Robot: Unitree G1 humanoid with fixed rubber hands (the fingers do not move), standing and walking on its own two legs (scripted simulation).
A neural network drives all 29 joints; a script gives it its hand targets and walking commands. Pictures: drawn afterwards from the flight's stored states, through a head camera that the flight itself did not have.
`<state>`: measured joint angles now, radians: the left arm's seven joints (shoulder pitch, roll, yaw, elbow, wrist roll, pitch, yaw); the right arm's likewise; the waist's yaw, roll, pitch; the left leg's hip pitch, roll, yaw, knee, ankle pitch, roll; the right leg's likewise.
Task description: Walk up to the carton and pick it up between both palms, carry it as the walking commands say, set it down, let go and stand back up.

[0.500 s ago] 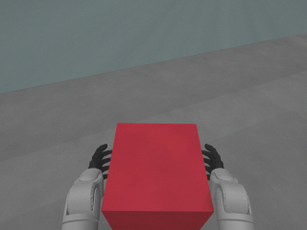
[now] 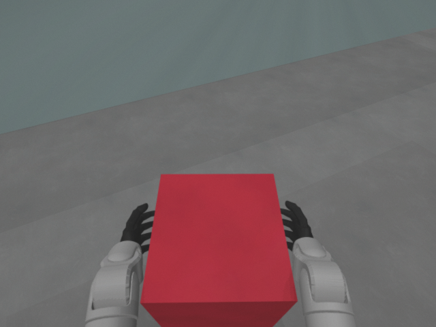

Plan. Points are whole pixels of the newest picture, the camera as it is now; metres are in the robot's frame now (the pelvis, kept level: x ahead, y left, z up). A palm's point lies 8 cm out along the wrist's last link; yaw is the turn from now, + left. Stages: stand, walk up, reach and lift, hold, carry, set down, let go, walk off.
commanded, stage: hold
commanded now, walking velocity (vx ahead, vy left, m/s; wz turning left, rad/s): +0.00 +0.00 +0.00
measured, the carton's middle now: (217, 260) +0.28 +0.03 -0.04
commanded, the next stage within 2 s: set down in 0.38 s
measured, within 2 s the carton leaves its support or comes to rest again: neither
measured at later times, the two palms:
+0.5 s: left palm (133, 246) +0.26 +0.18 +0.04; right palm (300, 246) +0.28 -0.13 +0.03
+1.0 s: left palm (144, 255) +0.28 +0.17 -0.03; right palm (293, 250) +0.30 -0.13 -0.03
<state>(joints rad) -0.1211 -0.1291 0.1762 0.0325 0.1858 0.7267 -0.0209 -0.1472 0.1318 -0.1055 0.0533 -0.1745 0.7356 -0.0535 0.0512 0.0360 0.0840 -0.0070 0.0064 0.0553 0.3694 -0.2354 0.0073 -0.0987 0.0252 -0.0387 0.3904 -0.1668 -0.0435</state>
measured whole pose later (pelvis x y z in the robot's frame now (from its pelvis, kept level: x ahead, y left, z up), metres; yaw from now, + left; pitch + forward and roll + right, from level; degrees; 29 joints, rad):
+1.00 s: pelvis -0.04 +0.00 -0.02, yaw +2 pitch +1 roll +1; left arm -0.44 -0.18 0.46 0.51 0.35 0.43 -0.07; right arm -0.46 0.17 -0.42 0.51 -0.34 0.44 0.03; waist 0.03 0.02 0.08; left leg -0.37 0.00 0.02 0.64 -0.29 0.01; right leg -0.43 0.01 -0.07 0.61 -0.21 -0.05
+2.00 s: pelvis -0.06 +0.00 -0.15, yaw +2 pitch +36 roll +1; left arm -0.67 -0.14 0.52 0.50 0.25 0.29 -0.03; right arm -0.74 0.09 -0.42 0.58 -0.30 0.30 0.03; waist 0.04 0.00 -0.16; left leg -1.44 0.00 0.04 1.28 -0.47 0.01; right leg -1.51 -0.01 -0.05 1.24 -0.36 -0.05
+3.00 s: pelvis -0.09 +0.00 -0.29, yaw +5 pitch +45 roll +2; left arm -1.00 -0.04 0.53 0.61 0.16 0.31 0.05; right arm -1.10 -0.05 -0.41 0.72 -0.23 0.32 -0.01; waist 0.03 0.01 -0.11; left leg -2.03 -0.04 0.03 1.80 -0.57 0.01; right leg -2.10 0.00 -0.02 1.76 -0.45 -0.05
